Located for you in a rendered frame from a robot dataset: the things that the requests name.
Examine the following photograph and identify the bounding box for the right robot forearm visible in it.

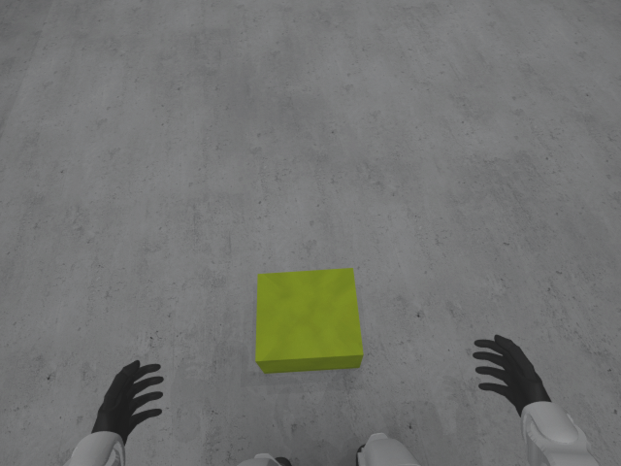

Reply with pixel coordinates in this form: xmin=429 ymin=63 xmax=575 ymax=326
xmin=521 ymin=401 xmax=602 ymax=466

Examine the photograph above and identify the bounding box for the robot right hand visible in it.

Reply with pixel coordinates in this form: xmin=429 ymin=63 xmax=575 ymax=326
xmin=473 ymin=335 xmax=551 ymax=417

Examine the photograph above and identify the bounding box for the robot left hand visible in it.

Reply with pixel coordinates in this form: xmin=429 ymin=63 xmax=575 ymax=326
xmin=91 ymin=360 xmax=164 ymax=445

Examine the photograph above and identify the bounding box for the right robot shin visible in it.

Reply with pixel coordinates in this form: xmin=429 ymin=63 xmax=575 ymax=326
xmin=366 ymin=433 xmax=388 ymax=445

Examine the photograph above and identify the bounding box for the right robot thigh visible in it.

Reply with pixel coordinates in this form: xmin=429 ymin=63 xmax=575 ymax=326
xmin=357 ymin=439 xmax=422 ymax=466

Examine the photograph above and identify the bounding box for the carton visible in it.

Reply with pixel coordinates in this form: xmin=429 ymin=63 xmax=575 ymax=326
xmin=255 ymin=268 xmax=364 ymax=374

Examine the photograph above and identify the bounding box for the left robot forearm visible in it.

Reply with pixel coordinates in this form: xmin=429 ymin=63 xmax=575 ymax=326
xmin=63 ymin=431 xmax=125 ymax=466

